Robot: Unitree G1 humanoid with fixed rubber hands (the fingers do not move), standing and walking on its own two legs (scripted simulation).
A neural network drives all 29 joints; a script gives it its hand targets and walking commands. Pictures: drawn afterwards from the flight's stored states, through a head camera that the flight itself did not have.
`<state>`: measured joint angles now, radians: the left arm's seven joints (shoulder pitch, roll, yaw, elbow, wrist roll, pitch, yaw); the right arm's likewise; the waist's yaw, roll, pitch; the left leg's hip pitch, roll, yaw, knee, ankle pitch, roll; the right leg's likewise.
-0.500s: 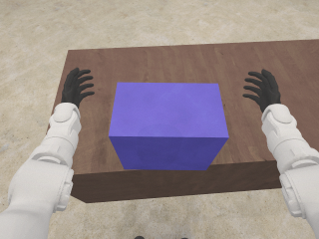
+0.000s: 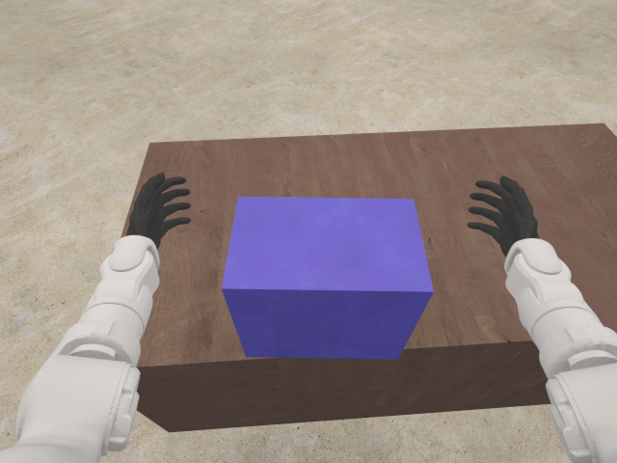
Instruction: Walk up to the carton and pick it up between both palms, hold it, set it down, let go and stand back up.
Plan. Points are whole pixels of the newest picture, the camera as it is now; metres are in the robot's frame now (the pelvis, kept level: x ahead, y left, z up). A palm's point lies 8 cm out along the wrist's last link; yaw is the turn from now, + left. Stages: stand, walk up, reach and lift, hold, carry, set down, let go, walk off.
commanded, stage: set down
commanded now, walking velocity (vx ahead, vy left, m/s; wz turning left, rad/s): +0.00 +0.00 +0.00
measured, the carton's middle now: (323, 283) +0.42 -0.01 -0.10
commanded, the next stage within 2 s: none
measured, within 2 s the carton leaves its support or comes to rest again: neither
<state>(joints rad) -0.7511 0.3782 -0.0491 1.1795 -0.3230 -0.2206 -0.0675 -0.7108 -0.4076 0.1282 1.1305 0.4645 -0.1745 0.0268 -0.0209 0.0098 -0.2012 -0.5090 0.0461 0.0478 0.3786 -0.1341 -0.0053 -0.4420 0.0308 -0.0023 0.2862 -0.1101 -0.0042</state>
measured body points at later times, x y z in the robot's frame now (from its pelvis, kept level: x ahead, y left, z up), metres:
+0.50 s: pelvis +0.01 +0.00 +0.00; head +0.04 +0.00 +0.45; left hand +0.34 +0.24 +0.00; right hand +0.33 -0.26 +0.01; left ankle +0.01 +0.12 -0.74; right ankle +0.00 -0.12 -0.74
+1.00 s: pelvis +0.01 -0.01 +0.00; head +0.05 +0.00 +0.44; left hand +0.26 +0.25 -0.04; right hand +0.26 -0.25 -0.04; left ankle +0.01 +0.12 -0.74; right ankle +0.00 -0.12 -0.74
